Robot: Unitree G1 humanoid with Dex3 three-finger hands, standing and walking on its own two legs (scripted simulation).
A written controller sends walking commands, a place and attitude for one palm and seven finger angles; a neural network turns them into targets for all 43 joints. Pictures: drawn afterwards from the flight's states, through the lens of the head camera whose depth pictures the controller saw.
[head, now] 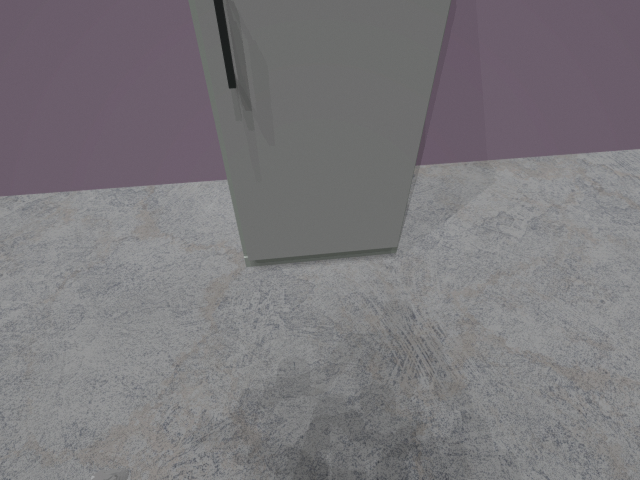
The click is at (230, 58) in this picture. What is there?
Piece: fridge door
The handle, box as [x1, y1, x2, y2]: [214, 0, 235, 88]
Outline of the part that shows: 214,0 229,88 235,87 235,80 222,0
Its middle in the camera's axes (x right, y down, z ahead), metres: -0.22 -0.47 +0.88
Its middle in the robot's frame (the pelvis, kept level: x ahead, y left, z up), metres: +0.98 +0.27 +0.16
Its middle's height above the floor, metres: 0.93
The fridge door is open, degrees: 0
